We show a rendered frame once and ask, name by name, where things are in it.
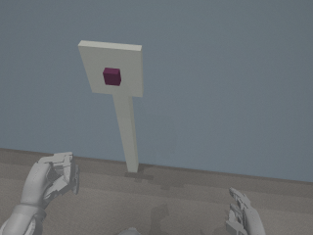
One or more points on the panel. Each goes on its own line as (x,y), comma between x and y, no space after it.
(128,58)

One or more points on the robot right hand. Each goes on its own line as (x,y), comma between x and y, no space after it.
(249,221)

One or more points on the robot left hand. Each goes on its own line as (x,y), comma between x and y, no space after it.
(37,189)

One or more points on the robot left forearm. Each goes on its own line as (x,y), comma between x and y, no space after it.
(26,219)

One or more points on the button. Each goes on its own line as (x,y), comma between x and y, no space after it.
(112,76)

